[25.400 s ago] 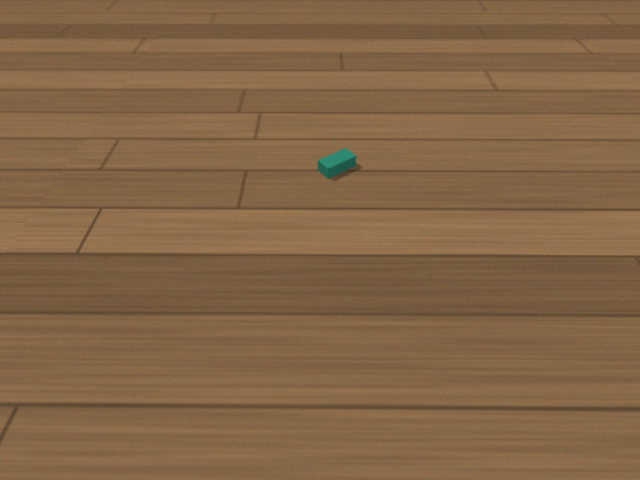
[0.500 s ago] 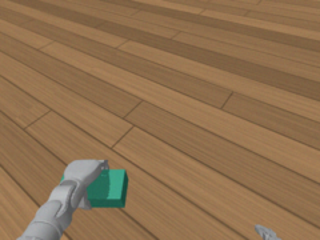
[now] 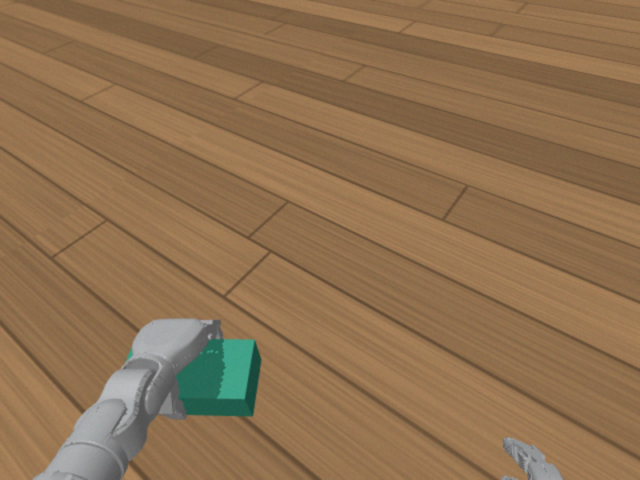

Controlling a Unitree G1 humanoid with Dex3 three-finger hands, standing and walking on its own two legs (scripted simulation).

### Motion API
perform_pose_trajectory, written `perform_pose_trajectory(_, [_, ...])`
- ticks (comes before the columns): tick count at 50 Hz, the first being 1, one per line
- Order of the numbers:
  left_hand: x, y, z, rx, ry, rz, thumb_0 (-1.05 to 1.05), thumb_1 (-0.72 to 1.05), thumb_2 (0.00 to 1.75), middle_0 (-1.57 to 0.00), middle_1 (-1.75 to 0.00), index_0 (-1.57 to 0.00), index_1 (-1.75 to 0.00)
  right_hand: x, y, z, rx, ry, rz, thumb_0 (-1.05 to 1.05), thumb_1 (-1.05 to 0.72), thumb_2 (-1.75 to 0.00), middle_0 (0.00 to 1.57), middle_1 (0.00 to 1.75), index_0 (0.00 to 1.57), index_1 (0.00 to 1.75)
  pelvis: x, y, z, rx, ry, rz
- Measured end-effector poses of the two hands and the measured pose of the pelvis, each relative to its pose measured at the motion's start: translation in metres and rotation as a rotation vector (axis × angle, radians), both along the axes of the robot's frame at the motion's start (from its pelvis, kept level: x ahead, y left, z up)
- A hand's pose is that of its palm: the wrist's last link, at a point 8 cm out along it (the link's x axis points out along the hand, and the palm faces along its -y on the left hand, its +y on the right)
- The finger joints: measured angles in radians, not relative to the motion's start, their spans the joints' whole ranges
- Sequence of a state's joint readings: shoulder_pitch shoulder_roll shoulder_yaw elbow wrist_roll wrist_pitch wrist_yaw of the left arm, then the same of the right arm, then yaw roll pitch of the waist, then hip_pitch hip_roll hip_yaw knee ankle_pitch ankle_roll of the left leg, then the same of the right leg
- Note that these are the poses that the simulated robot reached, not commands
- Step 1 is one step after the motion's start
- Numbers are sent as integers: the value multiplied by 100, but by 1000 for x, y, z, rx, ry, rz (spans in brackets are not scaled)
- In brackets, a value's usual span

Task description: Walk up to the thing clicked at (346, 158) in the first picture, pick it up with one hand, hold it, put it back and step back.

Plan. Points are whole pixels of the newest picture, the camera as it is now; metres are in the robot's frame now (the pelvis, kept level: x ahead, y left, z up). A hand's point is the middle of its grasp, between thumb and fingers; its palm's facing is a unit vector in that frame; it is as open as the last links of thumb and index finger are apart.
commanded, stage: hold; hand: left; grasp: from above
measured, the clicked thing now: (192, 376) +0.29 +0.21 -0.07
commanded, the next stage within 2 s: crouch in 0.38 s
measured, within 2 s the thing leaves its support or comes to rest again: neither
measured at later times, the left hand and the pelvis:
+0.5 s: hand (177, 366) +0.30 +0.22 -0.04, palm faces -0.45 -0.03 -0.89, open 11.4 cm; pelvis +0.00 +0.00 +0.00, yaw +0 degrees
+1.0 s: hand (204, 384) +0.33 +0.23 -0.18, palm faces -0.41 +0.06 -0.91, open 11.4 cm; pelvis -0.03 +0.00 -0.09, yaw +1 degrees
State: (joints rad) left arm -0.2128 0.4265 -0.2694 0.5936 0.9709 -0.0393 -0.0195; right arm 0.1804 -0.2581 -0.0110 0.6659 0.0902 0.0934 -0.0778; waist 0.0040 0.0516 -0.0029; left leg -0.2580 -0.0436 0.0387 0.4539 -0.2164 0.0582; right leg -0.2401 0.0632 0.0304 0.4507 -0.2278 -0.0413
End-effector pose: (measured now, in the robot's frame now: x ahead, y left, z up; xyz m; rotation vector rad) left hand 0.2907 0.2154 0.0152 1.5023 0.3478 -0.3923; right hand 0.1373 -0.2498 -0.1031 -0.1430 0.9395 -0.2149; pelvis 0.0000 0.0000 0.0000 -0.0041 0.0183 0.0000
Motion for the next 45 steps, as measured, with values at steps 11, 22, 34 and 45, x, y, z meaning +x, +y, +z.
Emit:
perform_pose_trajectory(11, [6,1,0,5,-4,2,-1,-22,71,-50,-81,-54,-75,-6,-2,-2,-2,22,-13,1,-90,-90,20,30,20,30,2,0,0,0,5,-1])
perform_pose_trajectory(22, [9,6,1,2,-1,4,-1,-23,71,-51,-81,-55,-74,-12,-5,-3,-8,39,-25,1,-91,-90,20,30,20,30,4,1,1,-1,8,-2])
perform_pose_trajectory(34, [10,7,-9,4,-9,8,-1,-22,71,-51,-80,-55,-74,-9,-2,-2,-9,34,-20,1,-90,-90,20,30,20,30,4,3,-1,-3,22,3])
perform_pose_trajectory(45, [21,7,-86,64,-19,-29,-1,-21,70,-51,-80,-54,-74,-38,-15,-40,-66,120,21,0,-90,-90,20,30,20,30,-16,2,-42,-20,197,22])
